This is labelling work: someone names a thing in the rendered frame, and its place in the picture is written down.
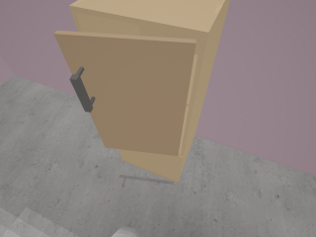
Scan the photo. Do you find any robot left thigh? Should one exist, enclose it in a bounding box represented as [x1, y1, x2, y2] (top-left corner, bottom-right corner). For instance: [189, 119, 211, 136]
[112, 227, 142, 237]

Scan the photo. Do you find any cupboard door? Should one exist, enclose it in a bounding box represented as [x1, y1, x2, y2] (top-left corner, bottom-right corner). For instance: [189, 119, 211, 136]
[54, 31, 197, 156]

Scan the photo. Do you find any handle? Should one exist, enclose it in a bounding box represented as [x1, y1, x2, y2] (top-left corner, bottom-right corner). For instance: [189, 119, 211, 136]
[69, 66, 96, 113]

